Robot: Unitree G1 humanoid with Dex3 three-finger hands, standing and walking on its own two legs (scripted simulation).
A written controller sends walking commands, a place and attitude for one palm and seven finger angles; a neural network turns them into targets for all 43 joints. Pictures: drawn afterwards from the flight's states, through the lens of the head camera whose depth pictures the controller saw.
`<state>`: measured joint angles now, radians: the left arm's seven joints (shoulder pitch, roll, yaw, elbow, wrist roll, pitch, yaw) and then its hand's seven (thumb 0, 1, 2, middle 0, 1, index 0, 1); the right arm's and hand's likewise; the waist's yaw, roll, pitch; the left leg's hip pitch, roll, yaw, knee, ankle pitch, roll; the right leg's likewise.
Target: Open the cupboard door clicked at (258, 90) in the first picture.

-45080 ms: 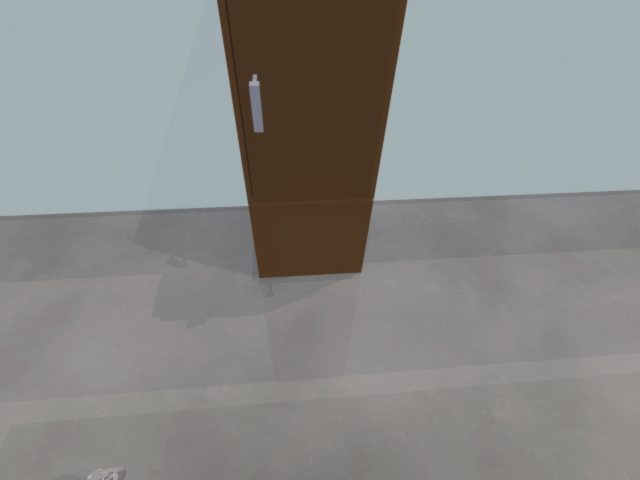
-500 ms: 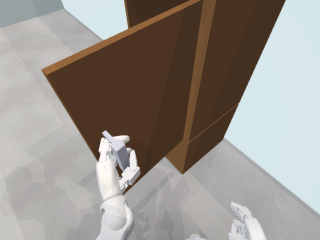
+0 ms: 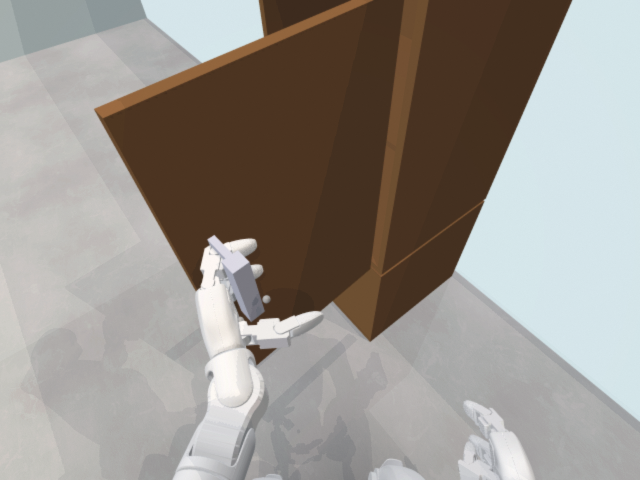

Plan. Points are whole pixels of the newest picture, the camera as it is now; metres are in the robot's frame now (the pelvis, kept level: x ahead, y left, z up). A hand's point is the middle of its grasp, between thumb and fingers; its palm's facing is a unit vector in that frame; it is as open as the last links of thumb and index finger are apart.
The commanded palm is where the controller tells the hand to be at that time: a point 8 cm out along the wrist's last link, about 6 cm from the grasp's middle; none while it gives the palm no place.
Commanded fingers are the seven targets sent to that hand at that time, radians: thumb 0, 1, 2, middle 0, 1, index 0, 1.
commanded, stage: open thumb and fingers to let go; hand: left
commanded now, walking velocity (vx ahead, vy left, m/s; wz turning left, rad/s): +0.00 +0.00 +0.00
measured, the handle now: (235, 278) +0.35 +0.13 +0.05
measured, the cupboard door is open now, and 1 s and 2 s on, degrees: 95 95 95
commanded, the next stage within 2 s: slide the hand sideways off the handle in 0.30 s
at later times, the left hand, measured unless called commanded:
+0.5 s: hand (260, 311) +0.31 +0.09 +0.05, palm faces +0.14 -0.99 -0.08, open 15.2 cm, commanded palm +0.28 +0.14 +0.05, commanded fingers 0.00 -0.50 0.30 -0.15 -0.30 -0.15 -0.30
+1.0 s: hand (231, 348) +0.26 +0.12 +0.05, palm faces -0.09 -1.00 -0.01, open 16.3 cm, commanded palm +0.24 +0.18 +0.05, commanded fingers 0.00 -0.50 0.30 -0.15 -0.30 -0.15 -0.30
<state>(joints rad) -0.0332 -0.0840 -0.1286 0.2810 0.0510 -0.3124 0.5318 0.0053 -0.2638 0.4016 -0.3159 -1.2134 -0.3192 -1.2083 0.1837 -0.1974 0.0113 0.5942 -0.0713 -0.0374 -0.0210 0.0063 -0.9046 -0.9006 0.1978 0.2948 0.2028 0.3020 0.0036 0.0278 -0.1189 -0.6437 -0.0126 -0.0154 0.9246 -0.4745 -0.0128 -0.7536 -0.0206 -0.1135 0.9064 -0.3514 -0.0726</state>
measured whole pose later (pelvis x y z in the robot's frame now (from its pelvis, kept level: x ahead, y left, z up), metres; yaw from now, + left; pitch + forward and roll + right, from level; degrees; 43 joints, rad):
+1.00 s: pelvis +0.01 +0.04 -0.01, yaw -1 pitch +12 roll -1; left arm 0.26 0.08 -0.17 -0.04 -0.05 -0.29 0.03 -0.01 -0.50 0.30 -0.15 -0.31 -0.16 -0.30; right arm 0.25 -0.22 0.04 0.45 -0.01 -0.09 -0.01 0.01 -0.90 -0.90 0.20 0.29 0.20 0.30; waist 0.01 0.03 -0.11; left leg -0.68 -0.03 0.02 1.01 -0.53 0.05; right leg -0.78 -0.04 -0.07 0.96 -0.38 -0.01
